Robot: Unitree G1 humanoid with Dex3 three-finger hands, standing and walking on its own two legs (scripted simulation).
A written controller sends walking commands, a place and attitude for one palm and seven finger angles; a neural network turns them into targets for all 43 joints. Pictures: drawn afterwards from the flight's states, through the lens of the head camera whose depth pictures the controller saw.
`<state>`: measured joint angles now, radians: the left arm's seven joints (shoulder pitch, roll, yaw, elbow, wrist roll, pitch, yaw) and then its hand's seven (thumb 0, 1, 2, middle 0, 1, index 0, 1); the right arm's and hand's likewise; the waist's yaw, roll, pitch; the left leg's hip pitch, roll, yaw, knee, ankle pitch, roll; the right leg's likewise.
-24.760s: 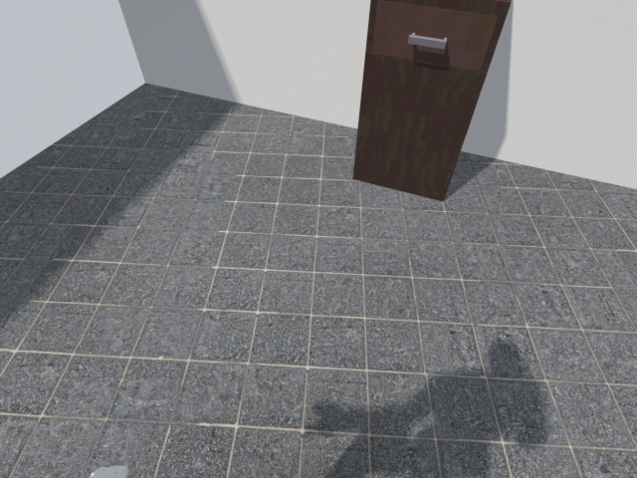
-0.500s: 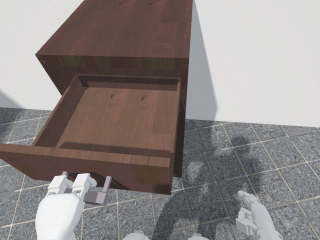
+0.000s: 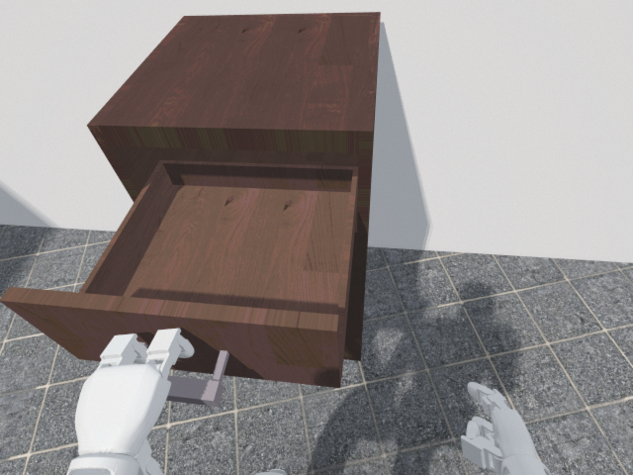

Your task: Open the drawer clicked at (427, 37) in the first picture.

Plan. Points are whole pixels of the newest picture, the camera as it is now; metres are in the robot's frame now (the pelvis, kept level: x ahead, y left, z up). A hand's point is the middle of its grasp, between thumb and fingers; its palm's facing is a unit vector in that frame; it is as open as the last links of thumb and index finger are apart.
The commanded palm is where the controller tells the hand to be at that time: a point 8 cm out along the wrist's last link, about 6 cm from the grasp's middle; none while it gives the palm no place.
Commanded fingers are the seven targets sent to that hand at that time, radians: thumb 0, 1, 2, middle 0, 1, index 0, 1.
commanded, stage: lift the hand off the handle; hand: left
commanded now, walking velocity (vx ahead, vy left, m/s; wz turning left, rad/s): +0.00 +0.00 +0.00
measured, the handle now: (174, 371) +0.24 +0.21 +0.00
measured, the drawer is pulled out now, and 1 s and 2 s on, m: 0.30 0.30 0.30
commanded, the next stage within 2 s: draw the hand back to the body in 1.02 s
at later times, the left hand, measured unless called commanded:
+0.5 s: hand (111, 382) +0.20 +0.24 +0.08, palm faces +0.06 -0.14 -0.99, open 13.6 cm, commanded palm +0.17 +0.23 +0.15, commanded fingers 0.00 -0.50 0.30 -0.30 -1.20 -0.30 -1.20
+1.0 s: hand (85, 344) +0.21 +0.23 +0.15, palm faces +0.11 -0.15 -0.98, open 13.9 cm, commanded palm +0.17 +0.23 +0.20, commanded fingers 0.00 -0.50 0.30 -0.30 -1.20 -0.30 -1.20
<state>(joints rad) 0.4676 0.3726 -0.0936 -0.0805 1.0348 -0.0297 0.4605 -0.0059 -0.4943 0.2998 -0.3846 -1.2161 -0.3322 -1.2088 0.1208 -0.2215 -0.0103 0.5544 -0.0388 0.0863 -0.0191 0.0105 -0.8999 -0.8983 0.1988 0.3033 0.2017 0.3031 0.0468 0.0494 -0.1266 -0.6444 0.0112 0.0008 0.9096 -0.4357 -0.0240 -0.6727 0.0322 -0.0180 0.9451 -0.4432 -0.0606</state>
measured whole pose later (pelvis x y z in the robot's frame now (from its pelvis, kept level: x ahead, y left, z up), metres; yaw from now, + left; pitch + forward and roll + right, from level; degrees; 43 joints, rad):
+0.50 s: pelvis +0.02 +0.03 +0.02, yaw -1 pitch +6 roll +0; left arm 0.57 0.41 -0.07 -0.34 0.97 -0.01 0.31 -0.01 -0.50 0.30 -0.32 -1.20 -0.37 -1.23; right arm 0.14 -0.23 0.00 0.53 -0.03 0.08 0.02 0.01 -0.90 -0.90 0.20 0.30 0.20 0.30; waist 0.08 0.07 -0.11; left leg -0.47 0.00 0.02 0.77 -0.41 0.01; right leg -0.48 0.02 0.00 0.78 -0.40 -0.02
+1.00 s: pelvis +0.03 +0.03 +0.04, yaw -1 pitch +2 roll +0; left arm 0.57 0.47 -0.05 -0.58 0.89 0.10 0.12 -0.01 -0.50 0.30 -0.32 -1.20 -0.32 -1.20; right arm 0.14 -0.25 0.04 0.48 0.02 0.11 0.05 0.01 -0.90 -0.90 0.20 0.30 0.20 0.30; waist 0.10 0.11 -0.09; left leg -0.30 0.00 0.01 0.62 -0.36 0.01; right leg -0.31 0.02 0.00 0.61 -0.34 -0.02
